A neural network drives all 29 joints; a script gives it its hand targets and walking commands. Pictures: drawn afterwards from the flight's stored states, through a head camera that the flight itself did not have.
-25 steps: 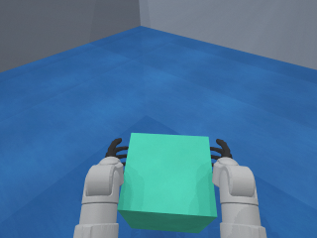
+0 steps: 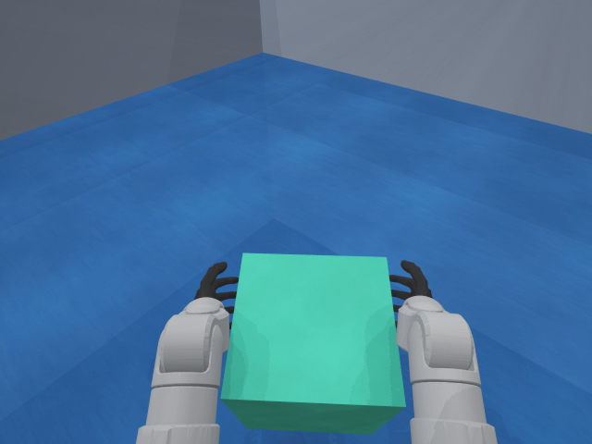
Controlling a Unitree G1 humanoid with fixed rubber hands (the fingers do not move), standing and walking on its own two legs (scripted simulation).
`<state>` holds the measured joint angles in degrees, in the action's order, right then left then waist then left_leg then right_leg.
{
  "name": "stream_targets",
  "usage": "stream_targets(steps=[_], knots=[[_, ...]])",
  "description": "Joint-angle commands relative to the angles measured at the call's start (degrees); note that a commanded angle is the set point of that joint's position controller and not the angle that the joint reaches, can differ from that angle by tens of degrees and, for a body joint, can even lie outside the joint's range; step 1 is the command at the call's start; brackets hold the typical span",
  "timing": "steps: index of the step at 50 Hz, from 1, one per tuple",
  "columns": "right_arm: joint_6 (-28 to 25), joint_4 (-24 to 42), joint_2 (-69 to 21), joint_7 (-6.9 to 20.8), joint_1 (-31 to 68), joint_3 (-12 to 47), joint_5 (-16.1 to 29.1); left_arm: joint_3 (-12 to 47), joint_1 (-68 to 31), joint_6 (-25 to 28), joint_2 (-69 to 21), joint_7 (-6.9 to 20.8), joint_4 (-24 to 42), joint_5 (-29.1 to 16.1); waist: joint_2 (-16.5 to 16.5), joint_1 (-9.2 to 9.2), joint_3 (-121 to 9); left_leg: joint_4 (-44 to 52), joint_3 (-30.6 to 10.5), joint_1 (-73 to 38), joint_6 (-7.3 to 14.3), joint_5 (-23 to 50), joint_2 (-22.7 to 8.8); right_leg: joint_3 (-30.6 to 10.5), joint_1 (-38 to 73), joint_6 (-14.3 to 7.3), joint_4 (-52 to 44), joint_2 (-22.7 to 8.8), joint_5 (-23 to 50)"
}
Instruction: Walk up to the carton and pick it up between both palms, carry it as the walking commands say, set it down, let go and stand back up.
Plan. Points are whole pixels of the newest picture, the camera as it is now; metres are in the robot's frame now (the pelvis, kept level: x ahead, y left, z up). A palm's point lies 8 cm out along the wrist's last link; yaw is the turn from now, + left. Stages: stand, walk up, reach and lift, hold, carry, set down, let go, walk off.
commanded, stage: carry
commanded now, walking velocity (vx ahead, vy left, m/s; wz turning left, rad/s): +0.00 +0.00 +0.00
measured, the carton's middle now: (311, 349) +0.30 -0.01 -0.02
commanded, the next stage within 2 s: none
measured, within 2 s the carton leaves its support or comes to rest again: neither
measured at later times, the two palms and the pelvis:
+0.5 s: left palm (206, 315) +0.29 +0.13 +0.08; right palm (419, 317) +0.29 -0.15 +0.08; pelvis +0.00 +0.00 +0.00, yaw -1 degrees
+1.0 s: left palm (202, 317) +0.29 +0.14 +0.08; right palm (416, 315) +0.29 -0.14 +0.08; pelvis +0.00 +0.01 +0.00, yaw +0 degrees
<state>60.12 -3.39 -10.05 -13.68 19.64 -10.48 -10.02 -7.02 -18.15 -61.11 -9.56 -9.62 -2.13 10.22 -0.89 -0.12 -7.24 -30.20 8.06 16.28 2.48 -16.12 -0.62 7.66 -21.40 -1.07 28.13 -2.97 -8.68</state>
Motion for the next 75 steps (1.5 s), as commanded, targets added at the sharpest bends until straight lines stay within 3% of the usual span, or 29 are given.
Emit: stream_targets(steps=[1, 3, 6, 7, 11, 13, 17, 19, 20, 22, 24, 28, 31, 34, 38, 39, 42, 45, 46, 47, 48, 53, 55, 57, 58, 60, 64, 69, 75], knots=[[0.54, 10.21, -57.02, 23.15, 27.55, 38.43, 24.71, 34.62, -29.57, 1.03, -57.82, 17.99, 10.06, -23.36, 1.36, -0.34, -13.46, 6.4, -8.01, -3.64, -0.34, 4.5, -8.96, -6.55, 5.72, -0.32, -2.1, -6.07, 3.84], [-2.75, -10.8, -52.68, 23.55, 23.38, 25.23, 14.45, 23.31, -27.68, 4.6, -53.23, 18.14, -8.26, -14.04, 0.24, 0.2, -14.09, 7.81, -9.47, -2.02, 0.36, 0.3, -9.51, -7.12, 7.97, -0.28, -4.03, -6.42, 1.76], [-0.99, 21.69, -60.44, 23.24, 32.42, 44.62, 28.76, 38.41, -31.0, 2.18, -61.71, 18.31, 17.72, -26.94, 4.39, -0.08, -13.68, 5.56, -7.19, -1.77, -0.49, 4.77, -8.5, -6.06, 7.74, 0.49, -3.37, -4.88, 4.33], [-1.0, 7.37, -58.26, 23.14, 27.62, 36.63, 23.12, 32.3, -30.68, 2.46, -57.35, 18.01, 8.06, -21.98, 0.71, -0.1, -15.14, 5.87, -7.59, -4.49, -0.44, 4.08, -8.34, -7.63, 7.33, -0.54, -3.46, -6.22, 4.73], [0.05, 2.92, -55.2, 22.48, 24.04, 34.19, 21.77, 31.77, -27.6, 1.73, -55.16, 17.42, 5.03, -20.8, -1.85, 0.08, -18.02, 2.47, -5.91, -7.51, -0.8, 14.31, -8.2, -6.61, 8.88, -0.76, -2.03, -6.21, 13.71], [-1.53, -5.77, -54.33, 23.17, 21.21, 29.88, 17.13, 25.97, -24.99, 3.84, -54.19, 17.89, -3.23, -15.99, 3.59, -0.1, -18.23, 2.87, -6.63, -7.53, -0.71, 13.36, -8.17, -7.01, 9.33, -0.7, -1.33, -6.19, 12.49], [1.14, 15.75, -58.98, 23.17, 28.41, 42.04, 27.7, 38.32, -33.11, 0.78, -59.04, 17.91, 17.91, -26.61, 0.73, -0.1, -11.91, 6.77, -8.03, -2.46, -0.32, 2.65, -8.47, -6.13, 5.93, -0.08, -3.49, -5.15, 2.27], [-3.2, -19.05, -50.25, 23.23, 17.83, 21.73, 10.77, 18.5, -21.89, 5.19, -49.58, 17.87, -16.04, -9.5, 1.17, 0.1, -14.23, 6.24, -7.5, -4.3, -0.16, 5.11, -8.85, -6.54, 7.07, 0.11, -2.63, -5.67, 4.59], [-1.67, 11.77, -56.03, 22.6, 27.18, 38.28, 24.51, 34.74, -30.59, 3.29, -54.83, 17.83, 13.42, -23.41, 2.37, -0.02, -15.97, 3.57, -7.38, -4.59, -0.61, 7.88, -8.41, -6.89, 8.34, -0.54, -2.97, -6.39, 8.86], [-3.46, 2.06, -53.71, 23.39, 22.56, 32.93, 18.87, 29.81, -26.6, 5.45, -54.5, 18.0, 4.04, -18.5, -0.52, 0.0, -15.7, 4.74, -7.12, -6.44, -0.68, 10.15, -8.56, -7.37, 7.01, -0.66, -1.5, -5.95, 8.28], [0.19, 18.13, -58.77, 22.93, 25.99, 43.94, 28.1, 40.31, -30.32, 1.31, -58.81, 17.93, 20.13, -27.4, 0.19, -0.04, -12.28, 5.88, -7.27, -3.3, -0.71, 5.23, -8.08, -6.79, 5.36, -0.02, -2.36, -5.21, 4.5], [-1.91, -9.89, -51.09, 23.0, 17.18, 26.47, 14.23, 24.53, -21.5, 3.69, -51.63, 17.98, -7.88, -14.34, -1.68, -0.04, -15.64, 5.44, -6.51, -4.94, -0.72, 5.0, -7.63, -7.41, 7.21, -0.05, -2.89, -6.34, 7.05], [-0.4, 15.5, -59.69, 23.28, 25.91, 42.16, 27.08, 38.38, -30.98, 2.03, -57.16, 18.05, 19.48, -26.03, 0.47, -0.08, -13.5, 6.3, -6.72, -2.61, -0.72, 3.42, -7.72, -7.24, 8.64, 0.02, -3.32, -5.63, 4.87], [-1.88, -1.29, -54.17, 22.76, 23.29, 31.66, 19.39, 27.73, -25.06, 3.43, -53.6, 17.75, -0.42, -17.47, -0.03, 0.13, -15.33, 6.36, -7.72, -4.75, -0.09, 3.26, -8.01, -6.4, 7.36, 0.13, -3.46, -5.01, 3.62], [-0.75, 7.79, -55.69, 22.79, 24.77, 37.46, 22.91, 31.95, -25.44, 2.63, -55.42, 17.92, 7.43, -20.83, 2.29, 0.06, -13.71, 6.14, -7.85, -3.45, -0.47, 6.85, -8.43, -6.09, 7.55, -0.07, -3.04, -5.35, 4.32], [-3.46, -11.56, -51.8, 23.22, 18.5, 25.96, 14.16, 22.62, -22.16, 5.39, -49.77, 17.77, -7.69, -12.61, -1.17, -0.1, -14.18, 5.46, -7.35, -4.16, -0.75, 7.76, -8.23, -6.58, 7.42, -0.31, -2.24, -5.8, 7.35], [-1.97, 15.12, -57.02, 22.85, 25.37, 40.8, 26.02, 38.62, -30.62, 3.3, -57.24, 17.74, 17.69, -25.79, -3.75, -0.17, -13.23, 6.42, -7.96, -2.99, -0.25, 9.24, -8.69, -6.49, 7.36, 0.23, -1.71, -5.01, 6.23], [0.59, 10.85, -55.52, 22.22, 23.5, 39.11, 24.26, 35.54, -26.51, 1.2, -55.53, 17.28, 12.18, -23.03, 2.3, -0.11, -16.55, 3.96, -6.64, -4.38, -0.77, 10.11, -8.06, -6.55, 9.49, 0.34, -1.89, -5.9, 9.7], [-2.01, -10.74, -51.6, 22.44, 14.8, 27.44, 14.23, 24.43, -20.88, 4.3, -49.17, 17.42, -5.43, -13.54, 1.43, -0.06, -16.95, 3.53, -6.4, -5.85, -0.84, 9.18, -7.66, -6.66, 8.82, -0.31, -1.74, -6.44, 10.46], [-0.71, 16.05, -54.86, 22.27, 23.77, 41.4, 25.07, 38.84, -30.02, 2.73, -55.12, 17.3, 19.36, -25.68, 3.1, -0.13, -17.44, 3.25, -6.75, -5.31, -0.94, 11.13, -7.94, -6.89, 8.52, -0.14, -1.41, -6.48, 11.7], [-0.81, 2.42, -55.32, 22.53, 20.62, 34.94, 20.46, 31.4, -26.22, 3.16, -53.2, 17.73, 6.14, -19.58, 2.95, -0.06, -15.58, 4.06, -7.05, -4.33, -0.93, 11.49, -8.24, -6.31, 9.92, 0.17, -1.5, -5.97, 10.59], [-3.12, -1.97, -52.43, 23.12, 20.8, 29.99, 17.04, 27.22, -24.9, 4.8, -50.99, 17.8, 0.75, -15.99, -0.75, -0.06, -12.55, 6.36, -7.83, -3.86, -0.65, 7.08, -8.45, -6.12, 5.93, 0.76, -2.69, -5.29, 4.44], [-2.63, 11.32, -54.7, 22.8, 26.12, 38.11, 22.54, 32.41, -26.46, 4.05, -54.03, 18.05, 10.69, -20.63, 2.69, -0.05, -11.71, 6.77, -8.33, -2.13, -0.11, 3.47, -8.52, -6.18, 7.41, 0.66, -3.46, -5.26, 3.87], [-3.64, -3.89, -53.72, 22.66, 21.21, 30.76, 17.66, 26.36, -26.0, 5.6, -51.33, 17.58, 1.08, -16.02, -0.41, 0.12, -12.6, 7.25, -7.58, -4.06, -0.35, 2.27, -8.34, -8.17, 6.03, 0.01, -3.83, -6.73, 2.91], [-2.42, 13.7, -54.88, 22.24, 23.64, 39.54, 23.93, 36.34, -28.97, 4.09, -54.61, 17.58, 17.69, -23.87, 2.7, -0.01, -12.45, 6.96, -8.33, -3.22, 0.17, 2.9, -8.32, -5.51, 6.42, 0.27, -2.08, -4.74, 2.85], [-2.23, 3.02, -52.12, 22.29, 18.89, 33.53, 18.71, 31.36, -24.28, 3.56, -52.25, 17.67, 5.54, -19.07, -1.19, -0.18, -12.8, 9.16, -9.35, -1.11, 0.26, -2.71, -8.98, -5.9, 7.47, 1.0, -2.53, -5.05, 0.19], [2.3, 18.8, -56.72, 22.28, 20.97, 44.72, 27.99, 40.71, -25.71, -0.5, -54.94, 17.45, 23.04, -26.69, 1.89, 0.17, -13.27, 5.04, -7.38, -2.68, -1.13, 9.8, -8.94, -7.01, 7.88, 0.6, -2.32, -6.88, 7.74], [8.3, 12.26, -55.11, 22.36, 18.6, 41.05, 28.14, 39.18, -22.66, -6.48, -55.47, 17.89, 14.41, -27.79, 0.79, -0.13, -16.53, -0.67, -6.18, -5.61, -1.2, 22.6, -10.5, -5.44, 5.14, 1.32, 3.16, -7.82, 18.74], [8.99, 12.83, -58.25, 23.47, 30.99, 41.39, 29.17, 38.19, -32.48, -7.53, -59.27, 19.07, 11.85, -28.98, -4.98, 0.11, -12.75, 3.74, -10.37, -0.89, 1.9, 13.34, -13.66, -3.3, 0.19, 2.39, 6.89, -4.04, 2.2]])
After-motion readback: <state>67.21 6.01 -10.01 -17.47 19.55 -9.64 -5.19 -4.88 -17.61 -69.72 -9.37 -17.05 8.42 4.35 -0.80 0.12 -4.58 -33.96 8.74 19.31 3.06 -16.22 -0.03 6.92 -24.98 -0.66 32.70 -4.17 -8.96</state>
